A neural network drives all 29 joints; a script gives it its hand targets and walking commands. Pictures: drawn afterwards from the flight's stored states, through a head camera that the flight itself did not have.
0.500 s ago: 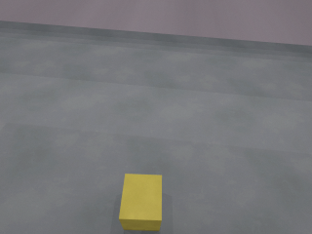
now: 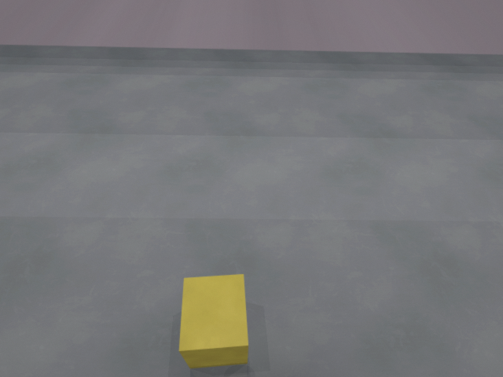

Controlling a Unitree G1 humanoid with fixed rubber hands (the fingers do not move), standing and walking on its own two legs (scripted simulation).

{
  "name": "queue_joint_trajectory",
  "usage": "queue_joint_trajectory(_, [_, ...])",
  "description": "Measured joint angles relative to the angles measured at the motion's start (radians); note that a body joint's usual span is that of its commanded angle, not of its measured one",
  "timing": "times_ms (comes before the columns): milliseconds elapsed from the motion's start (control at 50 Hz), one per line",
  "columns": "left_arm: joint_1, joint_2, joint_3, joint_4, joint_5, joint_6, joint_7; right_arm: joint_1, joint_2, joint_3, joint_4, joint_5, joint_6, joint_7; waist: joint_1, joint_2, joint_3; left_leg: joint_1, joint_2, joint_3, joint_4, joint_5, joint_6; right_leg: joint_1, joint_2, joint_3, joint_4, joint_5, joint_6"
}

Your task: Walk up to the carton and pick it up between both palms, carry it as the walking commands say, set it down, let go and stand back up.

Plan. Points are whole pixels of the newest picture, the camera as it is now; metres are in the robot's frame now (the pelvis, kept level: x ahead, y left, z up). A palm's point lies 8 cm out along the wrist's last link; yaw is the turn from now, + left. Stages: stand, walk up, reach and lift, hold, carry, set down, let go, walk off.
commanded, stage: walk up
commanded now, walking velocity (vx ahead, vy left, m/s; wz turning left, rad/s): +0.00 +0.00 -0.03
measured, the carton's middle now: (216, 321) +0.40 +0.09 -0.64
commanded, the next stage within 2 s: stand in 0.30 s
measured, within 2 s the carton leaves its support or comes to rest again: neither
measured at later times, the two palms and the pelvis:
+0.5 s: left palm out of the picture +0.05 +0.25 -0.13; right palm out of the picture +0.01 -0.24 -0.13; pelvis +0.01 +0.00 +0.01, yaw +0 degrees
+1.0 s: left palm out of the picture +0.13 +0.26 -0.13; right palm (363, 370) +0.15 -0.20 -0.13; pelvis +0.00 +0.01 -0.02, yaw +4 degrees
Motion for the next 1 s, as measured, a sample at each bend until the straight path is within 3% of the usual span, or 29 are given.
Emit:
queue_joint_trajectory(60, [0.010, -0.025, -0.011, 0.022, -0.002, -0.003, -0.001, -0.014, 0.003, 0.001, 0.000, 0.013, -0.002, 0.007, -0.005, 0.028, 0.002, 0.016, 0.014, -0.019, -0.018, 0.006, -0.010, 0.028, 0.018, -0.017, -0.037, 0.015, -0.017])
queue_joint_trajectory(200, [0.017, -0.049, -0.031, 0.054, -0.028, -0.008, 0.008, -0.008, 0.004, -0.001, 0.018, 0.022, -0.014, 0.005, 0.003, 0.035, 0.000, 0.068, 0.011, -0.035, -0.105, 0.042, -0.012, 0.095, 0.031, -0.016, -0.153, 0.059, -0.014])
queue_joint_trajectory(360, [-0.008, -0.028, -0.002, 0.067, -0.008, -0.006, 0.008, -0.001, 0.009, -0.002, 0.042, 0.018, -0.020, -0.002, 0.002, -0.001, 0.024, 0.063, -0.007, -0.029, -0.080, 0.026, -0.002, 0.067, 0.011, -0.008, -0.083, 0.022, -0.006])
queue_joint_trajectory(620, [-0.005, -0.033, -0.012, 0.081, -0.013, -0.001, 0.012, -0.027, 0.003, 0.005, 0.058, 0.021, -0.009, 0.001, 0.010, 0.018, 0.014, 0.076, -0.004, -0.040, -0.093, 0.033, -0.002, 0.098, 0.012, -0.021, -0.124, 0.040, -0.003])
queue_joint_trajectory(680, [-0.020, -0.022, -0.026, -0.067, -0.029, 0.085, 0.001, -0.058, -0.008, 0.034, -0.113, 0.059, 0.090, 0.009, 0.011, 0.009, -0.001, -0.022, -0.017, -0.059, -0.010, 0.000, 0.020, -0.006, 0.010, -0.011, -0.026, -0.019, -0.008])
queue_joint_trajectory(740, [-0.135, 0.010, -0.039, -0.213, -0.039, 0.256, -0.010, -0.209, -0.045, 0.052, -0.273, 0.089, 0.260, 0.024, 0.007, -0.001, 0.031, -0.105, -0.024, -0.064, 0.095, -0.030, 0.015, -0.087, -0.002, -0.009, 0.074, -0.021, -0.001])
queue_joint_trajectory(800, [-0.223, 0.027, -0.043, -0.322, -0.031, 0.438, -0.023, -0.313, -0.070, 0.051, -0.355, 0.092, 0.444, 0.030, 0.007, 0.008, 0.058, -0.132, -0.033, -0.083, 0.137, -0.042, 0.019, -0.104, -0.007, -0.015, 0.110, -0.041, 0.004])
queue_joint_trajectory(840, [-0.225, 0.030, -0.041, -0.372, -0.011, 0.503, -0.035, -0.319, -0.058, 0.043, -0.397, 0.084, 0.509, 0.030, 0.006, 0.013, 0.068, -0.131, -0.039, -0.097, 0.131, -0.043, 0.015, -0.097, -0.009, -0.021, 0.105, -0.049, 0.004])
queue_joint_trajectory(900, [-0.177, 0.030, -0.035, -0.421, 0.013, 0.513, -0.060, -0.264, -0.007, 0.020, -0.464, 0.052, 0.516, 0.027, 0.000, 0.016, 0.061, -0.154, -0.041, -0.116, 0.124, -0.040, 0.014, -0.111, -0.007, -0.031, 0.091, -0.048, 0.005])
queue_joint_trajectory(1000, [-0.150, 0.021, 0.002, -0.430, 0.048, 0.417, -0.087, -0.200, 0.062, -0.008, -0.525, 0.018, 0.426, 0.034, -0.007, 0.024, 0.036, -0.297, -0.035, -0.137, 0.213, -0.069, 0.010, -0.240, -0.001, -0.042, 0.161, -0.071, -0.001])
